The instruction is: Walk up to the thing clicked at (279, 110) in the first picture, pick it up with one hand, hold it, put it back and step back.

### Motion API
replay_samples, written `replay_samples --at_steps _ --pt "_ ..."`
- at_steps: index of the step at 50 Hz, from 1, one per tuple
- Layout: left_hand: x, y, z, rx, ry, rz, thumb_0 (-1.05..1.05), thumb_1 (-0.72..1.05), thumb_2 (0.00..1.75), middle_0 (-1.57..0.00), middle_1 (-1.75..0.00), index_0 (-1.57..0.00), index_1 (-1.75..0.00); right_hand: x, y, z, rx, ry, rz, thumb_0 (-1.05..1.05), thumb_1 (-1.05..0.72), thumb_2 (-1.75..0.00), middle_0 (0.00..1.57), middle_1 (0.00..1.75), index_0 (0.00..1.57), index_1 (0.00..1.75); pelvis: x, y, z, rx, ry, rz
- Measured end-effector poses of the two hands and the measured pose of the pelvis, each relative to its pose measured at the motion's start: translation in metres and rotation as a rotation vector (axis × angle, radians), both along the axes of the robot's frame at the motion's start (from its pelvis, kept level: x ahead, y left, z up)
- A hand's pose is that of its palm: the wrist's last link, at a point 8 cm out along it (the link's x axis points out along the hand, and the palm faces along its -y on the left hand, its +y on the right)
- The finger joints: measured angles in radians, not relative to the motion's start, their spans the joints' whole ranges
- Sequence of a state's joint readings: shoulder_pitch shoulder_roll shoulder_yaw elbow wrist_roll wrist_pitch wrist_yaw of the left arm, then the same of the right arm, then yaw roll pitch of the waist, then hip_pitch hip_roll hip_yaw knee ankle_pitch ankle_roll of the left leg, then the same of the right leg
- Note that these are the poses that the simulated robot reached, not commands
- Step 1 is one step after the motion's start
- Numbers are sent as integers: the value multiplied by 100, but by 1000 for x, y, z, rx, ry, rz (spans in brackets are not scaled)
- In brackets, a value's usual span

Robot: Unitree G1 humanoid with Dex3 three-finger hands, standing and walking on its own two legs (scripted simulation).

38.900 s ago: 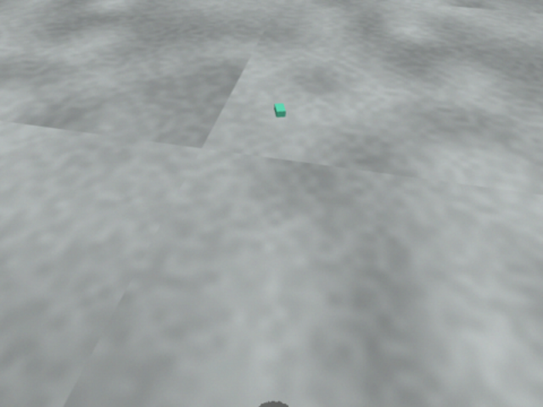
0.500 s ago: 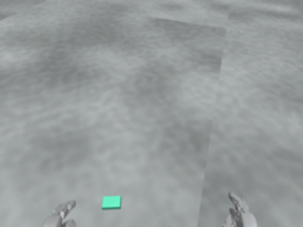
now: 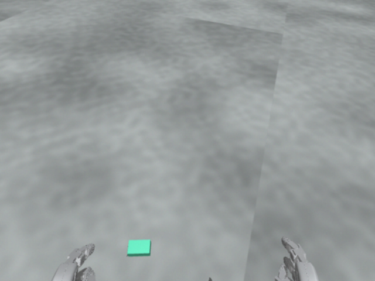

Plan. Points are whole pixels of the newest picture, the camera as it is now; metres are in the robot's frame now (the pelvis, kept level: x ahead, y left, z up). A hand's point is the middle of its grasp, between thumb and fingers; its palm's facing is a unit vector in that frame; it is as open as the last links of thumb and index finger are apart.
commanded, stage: stand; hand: left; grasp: from above
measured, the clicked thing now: (139, 248) +0.43 +0.20 -0.69
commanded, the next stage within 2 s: none
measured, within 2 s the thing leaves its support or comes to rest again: neither
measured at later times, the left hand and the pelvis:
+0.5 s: hand out of the picture +0.05 +0.24 -0.11, palm faces +0.05 -0.95 -0.30, open 7.4 cm; pelvis +0.00 +0.01 +0.06, yaw +0 degrees
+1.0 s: hand out of the picture +0.03 +0.24 -0.10, palm faces +0.04 -0.95 -0.32, open 7.4 cm; pelvis -0.01 +0.01 +0.07, yaw +1 degrees
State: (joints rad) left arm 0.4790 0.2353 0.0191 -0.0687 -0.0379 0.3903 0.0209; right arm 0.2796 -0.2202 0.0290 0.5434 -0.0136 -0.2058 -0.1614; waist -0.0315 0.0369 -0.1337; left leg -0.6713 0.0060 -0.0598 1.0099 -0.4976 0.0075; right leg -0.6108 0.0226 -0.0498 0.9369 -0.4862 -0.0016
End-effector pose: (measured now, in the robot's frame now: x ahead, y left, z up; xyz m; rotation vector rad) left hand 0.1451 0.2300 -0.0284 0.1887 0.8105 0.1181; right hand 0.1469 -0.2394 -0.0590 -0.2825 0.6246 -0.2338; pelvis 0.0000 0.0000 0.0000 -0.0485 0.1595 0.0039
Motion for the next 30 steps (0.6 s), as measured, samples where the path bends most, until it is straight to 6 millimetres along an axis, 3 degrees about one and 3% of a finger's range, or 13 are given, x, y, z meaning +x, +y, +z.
replay_samples --at_steps 6,14,22,30 --pt "-5 25 -28 86 52 -6 1 91 89 -21 -30 -21 -30 -16 -11 -16 -14 302 108 2 -91 -90 21 30 20 30 -8 1 18 38 -99 -4" --pt "-50 52 -42 96 243 76 1 91 89 -20 -30 -20 -30 -48 -24 -9 7 446 24 2 -91 -90 21 30 20 30 -3 8 38 41 -151 -4" --pt "-94 58 -44 79 395 125 1 91 89 -20 -30 -20 -30 -71 -19 -6 34 540 -29 1 -91 -90 20 30 20 30 0 13 53 42 -195 0" --pt "-112 59 -42 73 455 144 1 91 89 -20 -30 -20 -30 -83 -14 -6 56 579 -49 1 -91 -90 21 30 20 30 -3 16 61 48 -224 1"
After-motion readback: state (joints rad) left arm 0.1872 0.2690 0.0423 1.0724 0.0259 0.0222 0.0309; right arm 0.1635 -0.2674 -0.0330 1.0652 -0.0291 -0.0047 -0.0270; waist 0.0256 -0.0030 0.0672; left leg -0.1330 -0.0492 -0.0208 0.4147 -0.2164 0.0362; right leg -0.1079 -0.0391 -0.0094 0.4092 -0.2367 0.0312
